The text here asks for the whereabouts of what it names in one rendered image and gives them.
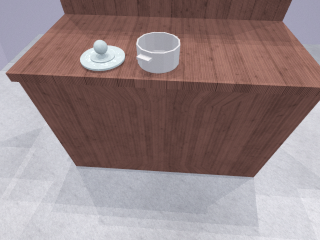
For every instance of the table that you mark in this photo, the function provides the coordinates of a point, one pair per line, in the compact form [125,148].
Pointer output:
[243,84]

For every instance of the knob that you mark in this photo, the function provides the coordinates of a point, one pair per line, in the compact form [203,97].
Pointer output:
[100,47]

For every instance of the pot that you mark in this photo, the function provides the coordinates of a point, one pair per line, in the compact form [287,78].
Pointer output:
[158,52]

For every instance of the lid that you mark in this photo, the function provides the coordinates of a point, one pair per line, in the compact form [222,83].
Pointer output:
[102,62]

